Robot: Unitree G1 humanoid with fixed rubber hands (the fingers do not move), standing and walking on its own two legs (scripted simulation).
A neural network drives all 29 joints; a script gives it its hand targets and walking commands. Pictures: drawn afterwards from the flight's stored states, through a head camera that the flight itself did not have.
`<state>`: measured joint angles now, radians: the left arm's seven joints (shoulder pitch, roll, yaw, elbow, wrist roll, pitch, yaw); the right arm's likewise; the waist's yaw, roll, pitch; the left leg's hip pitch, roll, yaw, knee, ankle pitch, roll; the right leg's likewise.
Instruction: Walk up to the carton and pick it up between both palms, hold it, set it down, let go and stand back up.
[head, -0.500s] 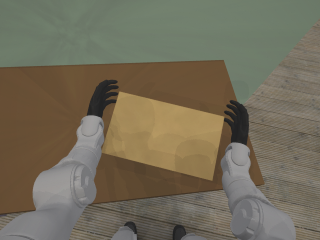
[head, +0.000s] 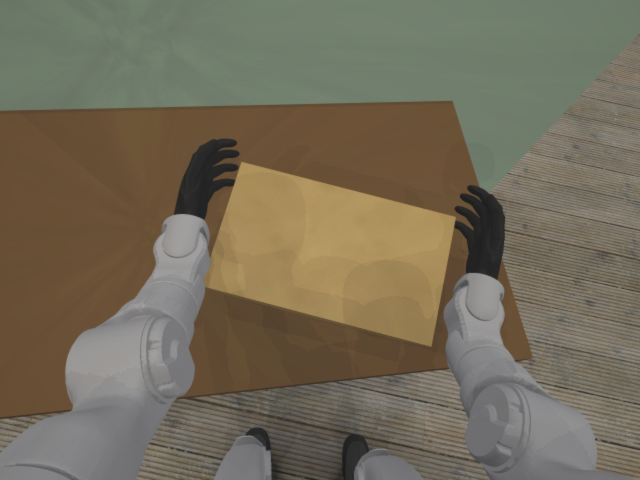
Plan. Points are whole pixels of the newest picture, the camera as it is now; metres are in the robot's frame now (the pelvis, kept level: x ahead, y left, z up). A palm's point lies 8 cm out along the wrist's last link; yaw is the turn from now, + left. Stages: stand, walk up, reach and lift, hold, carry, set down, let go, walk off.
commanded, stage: set down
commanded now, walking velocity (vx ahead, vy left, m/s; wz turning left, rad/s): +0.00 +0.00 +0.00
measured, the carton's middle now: (329, 260) +0.40 -0.01 -0.10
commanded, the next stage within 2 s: none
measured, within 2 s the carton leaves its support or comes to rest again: rests again in 0.92 s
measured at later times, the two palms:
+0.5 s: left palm (200, 199) +0.45 +0.16 -0.02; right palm (478, 257) +0.38 -0.20 -0.02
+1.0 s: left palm (198, 206) +0.45 +0.17 -0.03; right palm (477, 276) +0.36 -0.21 -0.05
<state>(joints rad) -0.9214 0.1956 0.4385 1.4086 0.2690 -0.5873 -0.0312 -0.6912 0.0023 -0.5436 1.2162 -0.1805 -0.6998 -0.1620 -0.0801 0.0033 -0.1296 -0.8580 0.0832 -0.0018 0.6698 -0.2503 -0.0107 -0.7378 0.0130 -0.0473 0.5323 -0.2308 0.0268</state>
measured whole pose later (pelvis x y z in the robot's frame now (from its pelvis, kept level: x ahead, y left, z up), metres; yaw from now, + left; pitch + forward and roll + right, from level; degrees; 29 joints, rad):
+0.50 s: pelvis +0.00 +0.00 -0.01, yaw -1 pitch +27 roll -4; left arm -0.94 0.20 0.46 1.43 0.29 -0.59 -0.03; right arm -0.71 0.00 -0.54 1.21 -0.17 -0.71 -0.15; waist -0.07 0.03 -0.15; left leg -0.93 0.09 0.01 0.74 -0.29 -0.01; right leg -0.82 0.02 -0.04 0.62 -0.27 0.03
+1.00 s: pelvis -0.01 +0.00 -0.02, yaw -2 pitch +29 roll -4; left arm -0.99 0.28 0.28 1.56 0.14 -0.57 -0.03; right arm -0.77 -0.12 -0.22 1.48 0.00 -0.71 -0.15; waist -0.07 0.03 -0.19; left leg -1.00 0.09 0.02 0.78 -0.28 -0.02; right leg -0.90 0.02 -0.02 0.67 -0.28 0.03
